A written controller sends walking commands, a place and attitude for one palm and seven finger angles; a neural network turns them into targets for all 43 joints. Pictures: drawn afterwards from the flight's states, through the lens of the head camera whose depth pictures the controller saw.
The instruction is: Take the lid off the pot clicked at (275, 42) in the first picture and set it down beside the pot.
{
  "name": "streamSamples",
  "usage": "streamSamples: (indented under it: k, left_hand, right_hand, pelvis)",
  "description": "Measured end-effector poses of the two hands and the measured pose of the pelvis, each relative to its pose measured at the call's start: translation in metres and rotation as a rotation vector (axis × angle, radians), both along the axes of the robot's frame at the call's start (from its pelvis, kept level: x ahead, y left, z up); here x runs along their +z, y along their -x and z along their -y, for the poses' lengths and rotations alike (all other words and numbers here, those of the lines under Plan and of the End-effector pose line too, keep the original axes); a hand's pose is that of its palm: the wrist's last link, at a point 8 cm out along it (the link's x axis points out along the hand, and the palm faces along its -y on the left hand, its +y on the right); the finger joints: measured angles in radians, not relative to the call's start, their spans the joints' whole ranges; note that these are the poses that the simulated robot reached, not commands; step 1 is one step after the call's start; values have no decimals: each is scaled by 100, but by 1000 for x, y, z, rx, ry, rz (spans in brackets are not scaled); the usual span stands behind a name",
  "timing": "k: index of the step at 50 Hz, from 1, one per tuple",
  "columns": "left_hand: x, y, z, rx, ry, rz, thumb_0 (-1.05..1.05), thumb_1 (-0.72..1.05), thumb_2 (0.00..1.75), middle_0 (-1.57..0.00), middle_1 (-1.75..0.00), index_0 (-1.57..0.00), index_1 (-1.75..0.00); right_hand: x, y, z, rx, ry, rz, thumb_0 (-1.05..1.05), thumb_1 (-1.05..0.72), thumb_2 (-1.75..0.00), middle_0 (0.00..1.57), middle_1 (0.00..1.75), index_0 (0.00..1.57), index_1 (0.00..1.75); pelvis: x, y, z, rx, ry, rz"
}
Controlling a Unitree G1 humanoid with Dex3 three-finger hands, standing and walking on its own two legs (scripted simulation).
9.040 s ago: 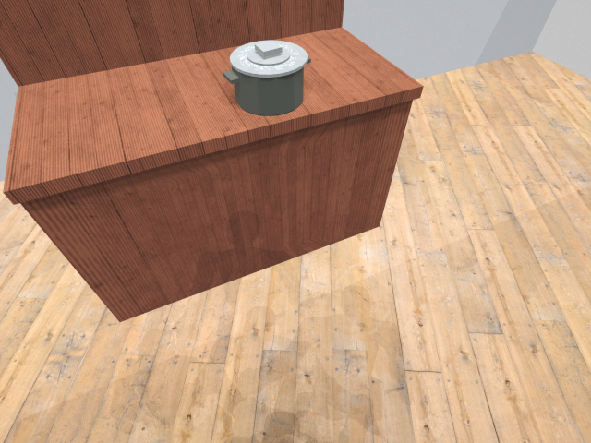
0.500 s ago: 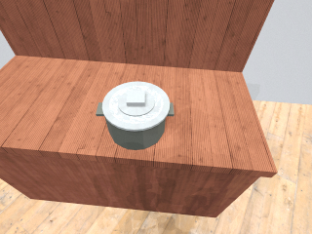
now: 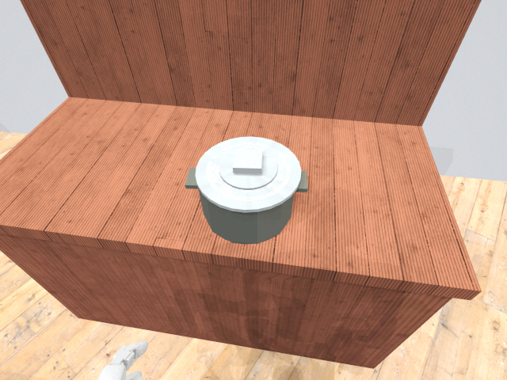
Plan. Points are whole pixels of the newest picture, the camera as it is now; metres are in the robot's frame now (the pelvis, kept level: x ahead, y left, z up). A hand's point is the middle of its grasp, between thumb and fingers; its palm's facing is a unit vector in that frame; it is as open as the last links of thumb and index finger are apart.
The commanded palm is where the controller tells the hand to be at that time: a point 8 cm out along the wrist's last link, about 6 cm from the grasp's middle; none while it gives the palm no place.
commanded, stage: lift the closed hand beside the body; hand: left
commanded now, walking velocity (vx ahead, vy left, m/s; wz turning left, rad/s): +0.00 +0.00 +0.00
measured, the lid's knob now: (248, 161) +0.49 +0.04 +0.08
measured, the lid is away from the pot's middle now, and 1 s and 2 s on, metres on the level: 0.00 0.00 0.00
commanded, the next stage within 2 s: raise the hand higher, near the body in 0.46 s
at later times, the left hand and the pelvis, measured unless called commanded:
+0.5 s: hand out of the picture +0.12 +0.19 -0.03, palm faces +0.22 -0.91 -0.34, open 3.1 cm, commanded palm +0.07 +0.23 +0.00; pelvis -0.01 -0.03 -0.01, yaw +1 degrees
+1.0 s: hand (107, 359) +0.15 +0.21 +0.04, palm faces +0.26 -0.87 -0.42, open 3.1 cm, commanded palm +0.10 +0.24 +0.07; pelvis +0.00 -0.03 -0.01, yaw +0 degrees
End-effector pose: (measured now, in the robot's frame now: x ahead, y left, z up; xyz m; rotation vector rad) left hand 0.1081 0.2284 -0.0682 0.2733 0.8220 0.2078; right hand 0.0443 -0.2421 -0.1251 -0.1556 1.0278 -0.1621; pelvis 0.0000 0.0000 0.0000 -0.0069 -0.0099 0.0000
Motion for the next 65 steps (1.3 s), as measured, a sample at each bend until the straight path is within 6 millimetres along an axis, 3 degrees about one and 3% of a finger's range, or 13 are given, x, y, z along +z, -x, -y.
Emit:
streamSamples:
  k: [2,5,9,12,17,25,34,40,45,58,65]
  left_hand:
    - [8,-15,6,-35,4,69,2,94,89,-33,-45,-33,-45]
    - [25,-21,16,-71,40,180,2,93,89,-43,-56,-43,-56]
    - [39,-11,20,-71,51,274,1,92,89,-59,-73,-59,-72]
    - [40,1,16,-29,42,278,1,91,89,-71,-86,-71,-86]
    - [47,17,8,27,-2,269,2,91,89,-93,-110,-93,-109]
    - [65,19,-1,47,-75,298,2,90,89,-119,-139,-119,-139]
    - [87,24,-10,52,-145,330,2,90,89,-128,-148,-128,-148]
    - [102,16,-15,39,-183,368,2,90,89,-129,-150,-129,-150]
    - [116,5,-16,17,-197,429,2,90,89,-130,-150,-130,-150]
    - [153,-16,-20,-23,-222,587,2,90,89,-130,-150,-130,-150]
    - [173,-25,-25,-32,-251,654,2,90,89,-130,-150,-130,-150]
  right_hand:
    - [10,-33,8,20,10,115,2,-92,-89,20,30,20,30]
    - [40,-81,16,36,37,304,2,-91,-89,20,30,20,30]
    - [79,-133,18,89,70,501,2,-91,-89,20,30,20,30]
    - [95,-156,15,132,85,563,1,-91,-89,20,30,20,30]
    - [94,-155,17,142,91,575,1,-90,-89,20,30,21,31]
    - [80,-148,15,126,55,554,1,-90,-89,21,30,19,30]
    - [39,-117,11,107,16,361,2,-90,-89,21,30,20,30]
    - [27,-107,8,98,5,319,2,-90,-89,21,30,20,30]
    - [31,-113,6,89,7,341,2,-90,-89,21,30,20,30]
    - [55,-153,-6,134,15,447,2,-90,-90,20,30,20,30]
    - [56,-161,-16,163,0,444,2,-90,-90,20,30,20,30]
  pelvis:
    - [-2,5,1,-4,-5,-12]
    - [-4,9,6,-16,-6,-17]
    - [-6,13,14,-9,-1,-21]
    - [-8,14,20,0,3,-28]
    - [-8,13,28,15,8,-29]
    - [-9,10,34,15,5,-17]
    - [-9,10,34,19,4,-8]
    - [-8,8,31,17,1,-6]
    - [-8,5,29,10,-1,-1]
    - [-5,-5,21,7,4,10]
    - [-4,-10,18,7,8,13]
